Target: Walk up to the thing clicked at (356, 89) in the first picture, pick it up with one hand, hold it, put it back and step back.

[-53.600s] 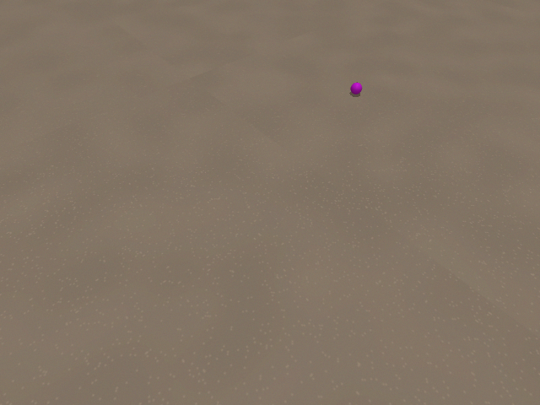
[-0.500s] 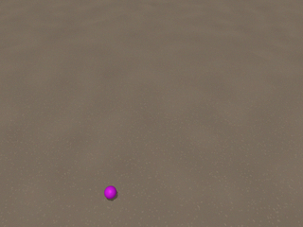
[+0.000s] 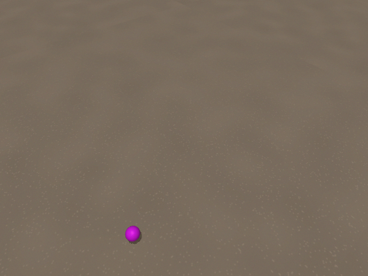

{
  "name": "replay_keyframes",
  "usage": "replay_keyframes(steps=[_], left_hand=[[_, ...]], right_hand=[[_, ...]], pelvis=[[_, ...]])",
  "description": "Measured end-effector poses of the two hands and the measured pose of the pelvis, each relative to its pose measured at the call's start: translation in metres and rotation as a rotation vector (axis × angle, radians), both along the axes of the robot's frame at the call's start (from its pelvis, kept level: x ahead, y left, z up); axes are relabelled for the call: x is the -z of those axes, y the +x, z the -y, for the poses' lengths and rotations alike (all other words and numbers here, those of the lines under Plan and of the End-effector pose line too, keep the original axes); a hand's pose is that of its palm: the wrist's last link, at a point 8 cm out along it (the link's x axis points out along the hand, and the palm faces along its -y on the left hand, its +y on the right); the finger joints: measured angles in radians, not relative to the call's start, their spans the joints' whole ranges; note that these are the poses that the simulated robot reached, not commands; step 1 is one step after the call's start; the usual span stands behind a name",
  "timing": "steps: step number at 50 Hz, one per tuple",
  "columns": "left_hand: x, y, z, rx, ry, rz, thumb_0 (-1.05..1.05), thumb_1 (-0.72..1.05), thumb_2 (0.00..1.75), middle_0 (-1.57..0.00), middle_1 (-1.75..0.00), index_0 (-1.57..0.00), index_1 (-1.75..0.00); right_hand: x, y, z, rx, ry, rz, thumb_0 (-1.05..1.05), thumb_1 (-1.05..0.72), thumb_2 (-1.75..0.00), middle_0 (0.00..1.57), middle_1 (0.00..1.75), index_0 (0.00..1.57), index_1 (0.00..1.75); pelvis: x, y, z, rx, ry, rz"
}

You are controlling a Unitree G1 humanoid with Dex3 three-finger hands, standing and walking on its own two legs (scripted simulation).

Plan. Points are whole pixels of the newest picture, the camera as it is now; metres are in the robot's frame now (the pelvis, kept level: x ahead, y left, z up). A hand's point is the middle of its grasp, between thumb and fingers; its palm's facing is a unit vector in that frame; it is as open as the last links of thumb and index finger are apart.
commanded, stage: stand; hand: left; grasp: from above
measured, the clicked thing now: (132, 233) +0.45 +0.27 -0.74
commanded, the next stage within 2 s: step back in 1.36 s
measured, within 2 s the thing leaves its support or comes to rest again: neither
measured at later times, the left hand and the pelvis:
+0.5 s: hand out of the picture +0.08 +0.24 -0.16, palm faces +0.01 -0.94 -0.33, open 7.4 cm; pelvis +0.00 +0.00 +0.00, yaw +0 degrees
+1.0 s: hand out of the picture +0.08 +0.24 -0.16, palm faces +0.00 -0.94 -0.33, open 7.4 cm; pelvis +0.01 -0.01 +0.00, yaw +0 degrees
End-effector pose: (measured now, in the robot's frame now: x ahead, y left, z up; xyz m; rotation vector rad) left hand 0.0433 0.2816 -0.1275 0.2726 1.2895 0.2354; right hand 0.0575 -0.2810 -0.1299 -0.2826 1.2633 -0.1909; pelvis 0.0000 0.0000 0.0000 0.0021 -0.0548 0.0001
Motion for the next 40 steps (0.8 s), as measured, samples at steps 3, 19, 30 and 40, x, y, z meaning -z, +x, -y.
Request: replay_keyframes(steps=[3,19,30,40], left_hand=[[0.0,0.006,0.001,0.005,-0.003,0.007,0.0,0.9,0.9,-0.2,-0.3,-0.2,-0.3],[-0.005,0.028,0.001,0.021,0.003,0.047,0.0,0.9,0.9,-0.2,-0.3,-0.2,-0.3],[-0.006,0.025,-0.001,0.022,0.005,0.039,0.0,0.9,0.9,-0.2,-0.3,-0.2,-0.3],[-0.006,0.022,0.0,0.026,0.006,0.024,0.0,0.9,0.9,-0.2,-0.3,-0.2,-0.3]], right_hand=[[-0.001,0.003,0.001,0.0,-0.002,0.004,0.01,-0.9,-0.9,0.2,0.3,0.21,0.3],[-0.003,0.012,0.006,-0.002,-0.006,0.025,0.01,-0.9,-0.9,0.2,0.3,0.21,0.3],[-0.004,0.008,0.011,0.001,-0.012,0.02,0.01,-0.9,-0.9,0.2,0.3,0.21,0.3],[-0.003,0.004,0.013,0.003,-0.007,0.002,0.01,-0.9,-0.9,0.2,0.3,0.21,0.3]], pelvis=[[0.0,0.002,0.001,0.002,0.0,-0.001],[-0.001,0.005,0.003,0.004,0.0,-0.002],[-0.001,0.004,0.004,0.008,0.0,-0.003],[-0.002,0.004,0.006,0.006,0.001,-0.011]])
